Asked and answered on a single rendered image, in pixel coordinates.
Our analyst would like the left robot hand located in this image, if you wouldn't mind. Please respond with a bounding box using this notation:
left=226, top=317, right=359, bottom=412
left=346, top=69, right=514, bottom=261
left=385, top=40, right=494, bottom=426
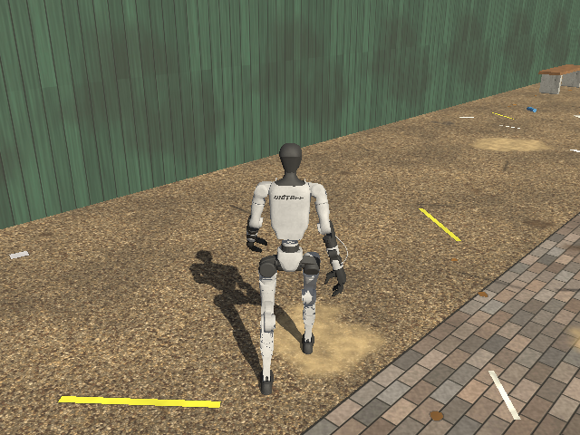
left=246, top=237, right=267, bottom=253

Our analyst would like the robot left upper arm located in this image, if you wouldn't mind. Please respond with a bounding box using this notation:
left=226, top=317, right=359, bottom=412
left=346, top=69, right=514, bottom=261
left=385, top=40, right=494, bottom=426
left=249, top=181, right=272, bottom=228

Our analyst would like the robot right upper arm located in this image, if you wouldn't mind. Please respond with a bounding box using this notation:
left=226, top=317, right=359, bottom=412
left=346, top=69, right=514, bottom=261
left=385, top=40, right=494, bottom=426
left=309, top=182, right=332, bottom=235

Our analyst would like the right robot hand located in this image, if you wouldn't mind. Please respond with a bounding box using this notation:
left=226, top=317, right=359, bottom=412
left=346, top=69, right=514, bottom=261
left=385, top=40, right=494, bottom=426
left=324, top=267, right=346, bottom=296

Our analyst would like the right robot thigh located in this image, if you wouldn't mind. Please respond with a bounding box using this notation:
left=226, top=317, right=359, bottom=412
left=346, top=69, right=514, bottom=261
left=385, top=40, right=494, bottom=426
left=302, top=252, right=321, bottom=305

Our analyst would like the robot torso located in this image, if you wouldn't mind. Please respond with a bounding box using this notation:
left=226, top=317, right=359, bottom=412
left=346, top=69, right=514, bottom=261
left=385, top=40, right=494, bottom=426
left=269, top=178, right=311, bottom=272

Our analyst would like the robot left forearm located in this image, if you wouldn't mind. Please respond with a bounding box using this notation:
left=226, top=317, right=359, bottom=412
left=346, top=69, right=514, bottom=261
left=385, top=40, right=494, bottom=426
left=246, top=215, right=259, bottom=242

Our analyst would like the robot right forearm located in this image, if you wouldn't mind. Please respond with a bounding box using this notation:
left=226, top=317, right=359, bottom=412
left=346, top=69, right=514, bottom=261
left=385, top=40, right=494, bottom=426
left=323, top=220, right=343, bottom=270

